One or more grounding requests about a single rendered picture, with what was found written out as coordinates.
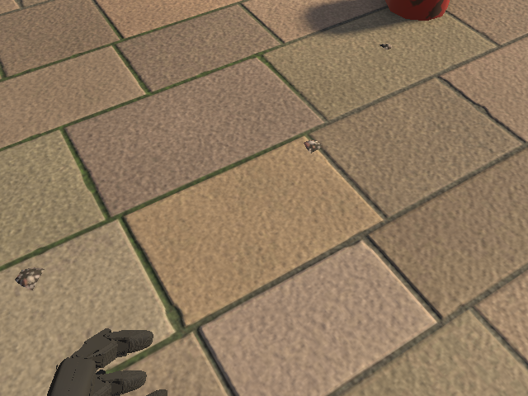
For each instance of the left robot hand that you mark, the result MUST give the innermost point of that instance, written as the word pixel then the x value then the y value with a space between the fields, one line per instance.
pixel 78 376

